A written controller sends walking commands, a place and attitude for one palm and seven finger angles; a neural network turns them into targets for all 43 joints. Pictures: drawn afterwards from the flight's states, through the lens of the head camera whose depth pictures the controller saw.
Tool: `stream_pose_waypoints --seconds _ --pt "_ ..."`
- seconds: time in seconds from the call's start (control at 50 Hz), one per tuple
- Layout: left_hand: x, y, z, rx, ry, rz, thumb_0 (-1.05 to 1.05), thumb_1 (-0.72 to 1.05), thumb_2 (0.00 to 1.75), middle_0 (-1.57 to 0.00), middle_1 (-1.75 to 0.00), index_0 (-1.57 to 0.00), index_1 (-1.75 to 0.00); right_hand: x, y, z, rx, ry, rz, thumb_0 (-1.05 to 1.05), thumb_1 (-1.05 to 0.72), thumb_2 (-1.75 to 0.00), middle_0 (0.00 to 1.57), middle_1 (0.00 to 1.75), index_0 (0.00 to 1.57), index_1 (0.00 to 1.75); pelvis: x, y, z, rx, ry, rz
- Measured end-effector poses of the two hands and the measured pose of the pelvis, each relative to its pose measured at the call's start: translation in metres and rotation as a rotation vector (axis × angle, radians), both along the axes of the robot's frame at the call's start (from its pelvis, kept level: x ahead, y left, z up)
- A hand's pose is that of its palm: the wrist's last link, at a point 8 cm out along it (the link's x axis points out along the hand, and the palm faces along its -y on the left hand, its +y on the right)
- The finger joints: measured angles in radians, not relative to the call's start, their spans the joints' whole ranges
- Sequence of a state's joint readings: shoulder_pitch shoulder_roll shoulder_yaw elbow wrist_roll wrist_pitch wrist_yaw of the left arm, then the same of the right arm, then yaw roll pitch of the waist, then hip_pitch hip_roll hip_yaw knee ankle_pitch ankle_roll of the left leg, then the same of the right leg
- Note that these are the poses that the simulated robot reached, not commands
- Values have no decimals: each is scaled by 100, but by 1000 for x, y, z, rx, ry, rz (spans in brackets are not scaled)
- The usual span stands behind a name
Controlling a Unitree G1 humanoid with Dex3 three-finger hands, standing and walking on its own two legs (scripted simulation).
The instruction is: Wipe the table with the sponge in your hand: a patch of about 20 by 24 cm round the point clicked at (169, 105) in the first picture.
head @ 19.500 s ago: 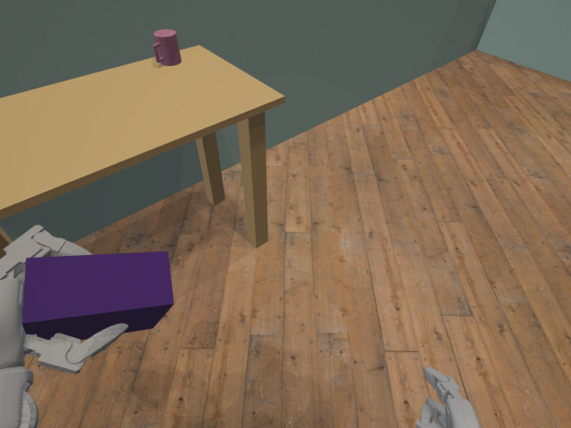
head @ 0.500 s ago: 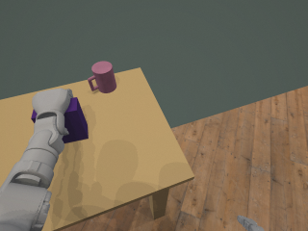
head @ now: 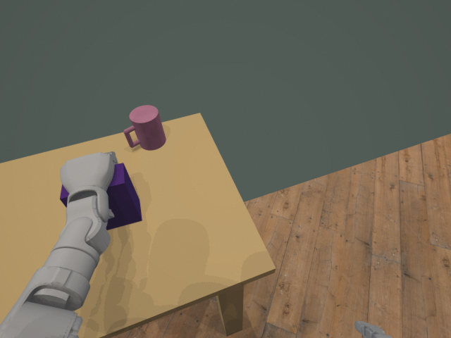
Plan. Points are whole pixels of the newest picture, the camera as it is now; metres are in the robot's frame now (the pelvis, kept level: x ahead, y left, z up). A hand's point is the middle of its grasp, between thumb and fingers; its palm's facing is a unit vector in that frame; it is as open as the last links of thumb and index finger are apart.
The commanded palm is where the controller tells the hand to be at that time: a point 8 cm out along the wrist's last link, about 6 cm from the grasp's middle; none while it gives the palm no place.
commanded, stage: wipe back along the middle lane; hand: left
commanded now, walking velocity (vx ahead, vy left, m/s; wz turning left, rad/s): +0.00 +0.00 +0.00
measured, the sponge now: (108, 206) +0.37 +0.27 +0.00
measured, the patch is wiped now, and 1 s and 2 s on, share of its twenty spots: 0.40 0.65 0.90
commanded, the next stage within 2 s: slide across to the third lane in 1.26 s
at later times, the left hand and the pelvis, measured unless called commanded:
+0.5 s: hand (101, 210) +0.33 +0.26 +0.05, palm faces -0.01 -0.02 -1.00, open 10.0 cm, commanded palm +0.29 +0.24 +0.08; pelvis -0.01 +0.00 +0.00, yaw +1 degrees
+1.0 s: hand (103, 234) +0.28 +0.23 +0.05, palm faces +0.03 -0.05 -1.00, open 10.0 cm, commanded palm +0.24 +0.22 +0.08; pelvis +0.00 +0.00 +0.00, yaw +0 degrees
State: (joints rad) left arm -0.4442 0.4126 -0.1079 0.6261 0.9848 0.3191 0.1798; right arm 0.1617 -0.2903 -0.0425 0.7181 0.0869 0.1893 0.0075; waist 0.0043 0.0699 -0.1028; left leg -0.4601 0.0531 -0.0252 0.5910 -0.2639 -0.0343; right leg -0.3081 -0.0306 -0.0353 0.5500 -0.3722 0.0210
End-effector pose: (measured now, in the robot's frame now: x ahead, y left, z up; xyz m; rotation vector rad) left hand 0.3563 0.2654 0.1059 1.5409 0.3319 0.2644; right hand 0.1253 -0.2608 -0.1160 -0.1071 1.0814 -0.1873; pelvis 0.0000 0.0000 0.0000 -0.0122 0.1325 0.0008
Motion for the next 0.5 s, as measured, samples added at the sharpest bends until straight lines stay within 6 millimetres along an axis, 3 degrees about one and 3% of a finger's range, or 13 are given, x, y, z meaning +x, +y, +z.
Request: stream_pose_waypoints --seconds 0.28,0.5 --pt "-31 -10 -2 -8 -16 -2 0 -49 104 -73 -134 -75 -135 45 14 15 26 -142 74 1 -91 -90 20 30 20 29 -3 -4 0 5 -28 9" --pt "-48 -16 -2 -8 -32 0 0 -49 104 -73 -134 -75 -135 54 25 17 48 -171 107 1 -90 -90 20 30 20 29 -5 -3 -1 6 -42 13"
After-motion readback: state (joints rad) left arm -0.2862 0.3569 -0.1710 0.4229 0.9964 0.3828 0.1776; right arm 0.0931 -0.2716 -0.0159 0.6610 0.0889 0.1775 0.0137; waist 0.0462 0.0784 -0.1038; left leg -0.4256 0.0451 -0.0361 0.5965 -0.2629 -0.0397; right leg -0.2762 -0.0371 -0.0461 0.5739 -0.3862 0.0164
